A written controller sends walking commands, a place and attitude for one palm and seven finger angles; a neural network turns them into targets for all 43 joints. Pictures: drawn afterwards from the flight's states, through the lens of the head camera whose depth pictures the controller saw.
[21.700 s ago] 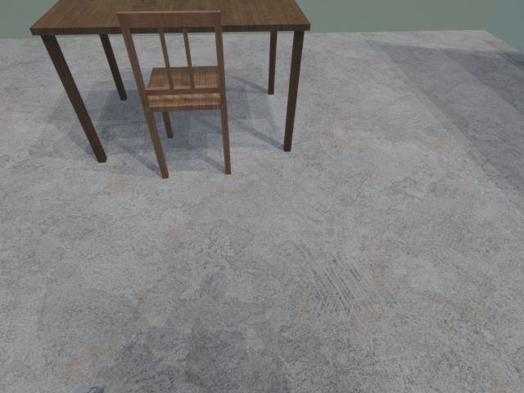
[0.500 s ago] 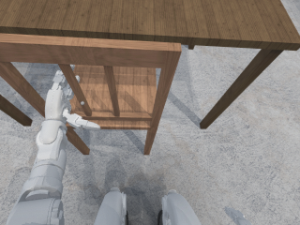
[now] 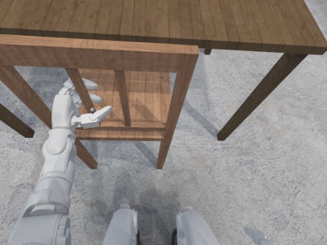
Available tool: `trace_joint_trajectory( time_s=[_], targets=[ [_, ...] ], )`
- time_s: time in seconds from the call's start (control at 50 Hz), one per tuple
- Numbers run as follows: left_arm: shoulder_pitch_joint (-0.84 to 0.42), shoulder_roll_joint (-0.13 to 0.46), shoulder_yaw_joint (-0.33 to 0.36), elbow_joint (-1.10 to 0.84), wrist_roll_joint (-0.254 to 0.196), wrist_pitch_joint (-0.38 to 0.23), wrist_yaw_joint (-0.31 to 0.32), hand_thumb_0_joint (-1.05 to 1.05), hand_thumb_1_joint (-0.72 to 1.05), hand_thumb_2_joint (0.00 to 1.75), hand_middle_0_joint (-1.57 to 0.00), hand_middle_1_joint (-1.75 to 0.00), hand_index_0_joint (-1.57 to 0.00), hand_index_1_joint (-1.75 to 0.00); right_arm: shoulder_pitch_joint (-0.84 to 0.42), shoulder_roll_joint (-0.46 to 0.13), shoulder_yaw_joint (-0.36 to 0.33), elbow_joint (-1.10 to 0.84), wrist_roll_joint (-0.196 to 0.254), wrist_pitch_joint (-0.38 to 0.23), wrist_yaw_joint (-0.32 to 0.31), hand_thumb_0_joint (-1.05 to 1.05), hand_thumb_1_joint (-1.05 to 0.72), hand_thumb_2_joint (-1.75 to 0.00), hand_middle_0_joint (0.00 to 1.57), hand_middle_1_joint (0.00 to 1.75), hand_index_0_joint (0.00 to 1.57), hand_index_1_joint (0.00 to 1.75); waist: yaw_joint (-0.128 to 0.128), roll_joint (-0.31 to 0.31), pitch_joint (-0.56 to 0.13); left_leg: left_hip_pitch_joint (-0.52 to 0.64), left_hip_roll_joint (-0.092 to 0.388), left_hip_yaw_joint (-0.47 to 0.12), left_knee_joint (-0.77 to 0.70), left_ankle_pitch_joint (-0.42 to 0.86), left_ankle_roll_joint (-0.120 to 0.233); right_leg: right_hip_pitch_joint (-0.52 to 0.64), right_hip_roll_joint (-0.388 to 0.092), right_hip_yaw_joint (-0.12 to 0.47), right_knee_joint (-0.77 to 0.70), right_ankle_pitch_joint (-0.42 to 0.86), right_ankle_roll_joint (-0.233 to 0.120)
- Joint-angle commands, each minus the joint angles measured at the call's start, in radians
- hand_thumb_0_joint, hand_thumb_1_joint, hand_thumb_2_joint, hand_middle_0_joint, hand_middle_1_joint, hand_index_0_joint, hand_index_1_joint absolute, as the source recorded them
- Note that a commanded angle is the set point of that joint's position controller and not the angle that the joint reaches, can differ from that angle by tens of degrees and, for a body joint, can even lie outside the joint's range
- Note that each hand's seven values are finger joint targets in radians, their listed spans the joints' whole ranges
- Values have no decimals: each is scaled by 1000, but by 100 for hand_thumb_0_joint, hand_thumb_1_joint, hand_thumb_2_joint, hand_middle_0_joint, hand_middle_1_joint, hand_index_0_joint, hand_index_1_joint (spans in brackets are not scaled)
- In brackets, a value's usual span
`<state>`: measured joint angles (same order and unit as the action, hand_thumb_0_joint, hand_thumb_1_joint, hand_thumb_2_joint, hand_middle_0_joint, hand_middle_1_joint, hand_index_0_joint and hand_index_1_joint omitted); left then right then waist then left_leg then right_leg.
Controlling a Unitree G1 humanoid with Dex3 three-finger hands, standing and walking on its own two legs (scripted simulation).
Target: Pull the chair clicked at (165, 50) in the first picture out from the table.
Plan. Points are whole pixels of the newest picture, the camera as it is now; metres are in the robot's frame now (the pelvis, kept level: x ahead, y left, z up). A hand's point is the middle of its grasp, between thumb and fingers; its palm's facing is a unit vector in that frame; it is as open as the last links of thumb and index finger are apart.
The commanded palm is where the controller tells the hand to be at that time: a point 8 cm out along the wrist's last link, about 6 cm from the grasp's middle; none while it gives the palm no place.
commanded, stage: hook a spindle and tug to test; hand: left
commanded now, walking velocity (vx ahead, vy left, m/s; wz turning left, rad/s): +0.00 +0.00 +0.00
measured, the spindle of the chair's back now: (86, 100) +0.46 +0.18 +0.01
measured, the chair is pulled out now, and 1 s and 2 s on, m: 0.00 0.04 0.17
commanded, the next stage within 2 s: step backward, pulling the chair out in 0.78 s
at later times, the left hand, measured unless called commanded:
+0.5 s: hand (94, 114) +0.42 +0.16 +0.02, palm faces +0.01 -1.00 -0.02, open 5.0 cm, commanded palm +0.38 +0.21 +0.02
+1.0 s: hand (94, 122) +0.39 +0.15 +0.03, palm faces +0.04 -0.99 -0.14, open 5.0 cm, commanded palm +0.37 +0.20 +0.02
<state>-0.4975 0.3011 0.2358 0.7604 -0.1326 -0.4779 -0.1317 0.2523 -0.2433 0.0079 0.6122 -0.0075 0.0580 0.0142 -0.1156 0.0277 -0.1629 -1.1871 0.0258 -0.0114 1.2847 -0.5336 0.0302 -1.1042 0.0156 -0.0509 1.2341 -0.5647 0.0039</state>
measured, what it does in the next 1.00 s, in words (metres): stands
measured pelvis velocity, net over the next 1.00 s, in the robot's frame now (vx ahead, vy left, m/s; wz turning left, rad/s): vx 0.03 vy -0.01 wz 0.02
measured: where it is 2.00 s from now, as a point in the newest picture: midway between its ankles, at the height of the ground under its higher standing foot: outside the picture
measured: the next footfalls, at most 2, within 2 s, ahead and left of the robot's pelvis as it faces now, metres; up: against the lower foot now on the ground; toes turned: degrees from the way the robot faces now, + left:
none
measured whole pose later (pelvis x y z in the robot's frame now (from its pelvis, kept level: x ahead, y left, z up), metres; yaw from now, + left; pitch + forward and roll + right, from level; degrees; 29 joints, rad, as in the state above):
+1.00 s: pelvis +0.03 -0.01 +0.04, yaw +1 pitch +18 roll -1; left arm -0.24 0.25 0.12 0.48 -0.08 -0.22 0.01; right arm 0.22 -0.21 0.01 0.54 0.04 0.11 -0.05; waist -0.08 0.02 -0.07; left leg -0.88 0.01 0.00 1.08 -0.50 0.02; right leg -0.82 0.00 -0.04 1.05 -0.52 0.00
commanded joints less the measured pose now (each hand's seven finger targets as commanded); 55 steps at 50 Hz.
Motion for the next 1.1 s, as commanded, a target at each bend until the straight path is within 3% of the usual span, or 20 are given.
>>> trace_joint_trajectory(
  time_s=[0.0, 0.06, 0.14, 0.2, 0.34, 0.38, 0.54, 0.58, 0.66, 0.82, 0.84, 0.86, 0.88, 0.9, 0.94, 0.96, 0.98, 1.02, 1.06, 1.08],
  targets=[
    [-286, 141, 17, -198, -15, -57, -10, 0, 73, 83, -50, -145, -50, -145, 88, -175, -65, -86, 5, -14, -9, 0, -90, -90, 20, 30, 20, 30, -9, 76, -455, 461, -1, -58, -156, 382, -20, 116, 15, -3, -156, 296, -35],
    [-269, 155, 34, -197, -21, -48, -12, 0, 90, 90, -50, -145, -50, -145, 86, -173, -66, -90, 9, -11, -12, 0, -90, -90, 20, 30, 20, 30, -4, 45, -437, 422, -6, -49, -158, 360, -16, 152, 14, 3, -163, 303, -32],
    [-260, 173, 51, -184, -22, -55, -16, 0, 90, 90, -50, -145, -50, -145, 83, -170, -63, -88, 8, -13, -14, 0, -90, -90, 20, 30, 20, 30, -2, 26, -425, 379, -10, -37, -150, 340, -10, 178, 14, 13, -163, 311, -29],
    [-198, 181, 60, -233, -26, -65, -25, 0, 90, 90, -50, -145, -50, -145, 76, -165, -63, -104, 8, -16, -10, 0, -90, -90, 20, 30, 20, 30, 25, 78, -476, 415, -12, -29, -154, 386, -15, 209, 12, 18, -156, 354, -33],
    [-101, 151, 42, -296, -41, -55, -25, 0, 90, 90, -50, -145, -50, -145, 63, -160, -65, -118, 13, -18, -4, 0, -90, -90, 20, 30, 20, 30, 23, 41, -438, 397, -8, -22, -162, 397, -12, 234, 14, 19, -163, 387, -28],
    [-51, 173, 65, -302, -41, -56, -23, 0, 90, 90, -50, -145, -50, -145, 67, -161, -67, -126, 14, -22, -3, 0, -90, -90, 20, 30, 20, 30, 36, 42, -438, 386, -10, -19, -162, 410, -12, 254, 16, 21, -157, 409, -31],
    [68, 101, 5, -407, -48, -59, -22, 0, 90, 90, -50, -145, -50, -145, 59, -153, -76, -140, 13, -32, 5, 0, -90, -90, 20, 30, 20, 30, 46, 63, -460, 458, -5, -19, -166, 507, -18, 258, 12, 16, -153, 474, -29],
    [58, 84, -18, -417, -46, -55, -20, 0, 90, 90, -50, -145, -50, -145, 56, -153, -75, -136, 12, -35, 5, 0, -90, -90, 20, 30, 20, 30, 32, 55, -442, 449, -4, -20, -159, 504, -13, 246, 10, 16, -150, 477, -28],
    [102, 98, 0, -449, -44, -59, -15, 0, 90, 90, -50, -145, -50, -145, 51, -150, -77, -138, 11, -38, 3, 0, -90, -90, 20, 30, 20, 30, 46, 48, -445, 439, -7, -16, -159, 510, -14, 276, 8, 20, -148, 502, -27],
    [120, 102, 3, -487, -46, -64, -17, 0, 90, 90, -50, -145, -50, -145, 38, -148, -77, -136, 10, -48, -3, 0, -90, -90, 20, 30, 20, 30, 43, 34, -445, 423, -10, -15, -148, 510, -12, 292, 5, 24, -140, 529, -25],
    [125, 89, -7, -487, -49, -63, -19, 0, 90, 90, -50, -145, -50, -145, 34, -146, -76, -137, 10, -49, -2, 0, -90, -90, 20, 30, 20, 30, 41, 34, -440, 426, -11, -13, -150, 498, -11, 289, 6, 24, -146, 521, -24],
    [147, 30, -62, -506, -52, -60, -25, 0, 90, 90, -50, -145, -50, -145, 28, -140, -75, -146, 11, -51, 0, 0, -90, -90, 20, 30, 20, 30, 39, 36, -446, 435, -12, -14, -153, 498, -10, 291, 5, 20, -148, 513, -24],
    [-105, 302, 33, -655, 68, 60, 106, 0, 90, 90, -50, -145, -50, -145, 76, -116, -52, -226, 56, 14, -40, 0, -90, -90, 20, 30, 20, 30, 69, 82, -644, 743, -8, 7, -345, 475, 4, 655, -62, 105, -335, 578, -37],
    [-165, 282, 6, -740, 76, 114, 161, 0, 90, 90, -50, -145, -50, -145, 87, -123, -66, -224, 60, 26, -70, 0, -90, -90, 20, 30, 20, 30, 56, 151, -642, 819, -11, 9, -385, 516, 2, 695, -61, 107, -392, 702, -28],
    [-10, 196, -26, -619, 86, 193, 209, 0, 90, 90, -50, -145, -50, -145, 67, -117, -60, -209, 61, 30, -97, 0, -90, -90, 20, 30, 20, 30, 53, 157, -536, 805, -1, -6, -409, 597, 1, 651, -70, 97, -401, 789, -20],
    [76, 134, -81, -465, 94, 244, 206, 0, 90, 90, -50, -145, -50, -145, 33, -113, -52, -186, 63, 47, -98, 0, -90, -90, 20, 30, 20, 30, 52, 141, -368, 706, 19, -36, -479, 446, -8, 599, -77, 83, -444, 576, -21],
    [85, 90, -116, -371, 94, 276, 213, 0, 90, 90, -50, -145, -50, -145, 43, -124, -50, -168, 71, 55, -106, 0, -90, -90, 20, 30, 20, 30, 50, 71, -284, 687, 29, -51, -498, 456, 4, 605, -67, 77, -461, 586, -13],
    [14, 72, -144, -284, 105, 297, 230, 0, 90, 90, -50, -145, -50, -145, 70, -134, -44, -132, 64, 67, -119, 0, -90, -90, 20, 30, 20, 30, 37, -11, -262, 729, 53, -50, -523, 598, 12, 670, -80, 82, -497, 769, 15],
    [-70, 70, -154, -213, 107, 291, 231, 0, 90, 90, -50, -145, -50, -145, 80, -140, -46, -108, 60, 69, -127, 0, -90, -90, 20, 30, 20, 30, 34, -27, -270, 794, 71, -41, -549, 732, 11, 731, -92, 90, -535, 923, 33],
    [-109, 89, -150, -188, 110, 284, 224, 0, 90, 90, -50, -145, -50, -145, 59, -144, -49, -104, 58, 65, -131, 0, -90, -90, 20, 30, 20, 30, 34, 44, -222, 803, 90, -69, -611, 701, -2, 694, -96, 78, -551, 775, 16]
  ],
)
